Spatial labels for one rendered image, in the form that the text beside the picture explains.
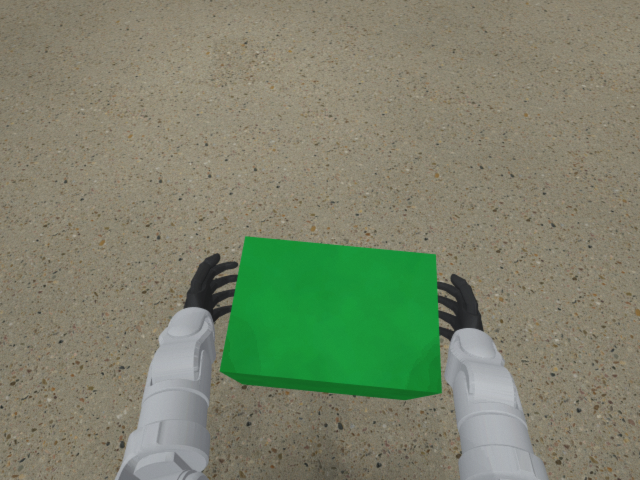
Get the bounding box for right robot hand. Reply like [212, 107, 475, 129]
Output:
[437, 274, 484, 341]

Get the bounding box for left robot hand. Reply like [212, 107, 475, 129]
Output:
[183, 253, 238, 322]

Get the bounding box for carton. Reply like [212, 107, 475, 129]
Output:
[220, 236, 442, 400]

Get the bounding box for right robot forearm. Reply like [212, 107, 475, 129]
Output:
[444, 328, 549, 480]

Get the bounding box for left robot forearm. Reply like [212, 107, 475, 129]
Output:
[115, 307, 216, 480]

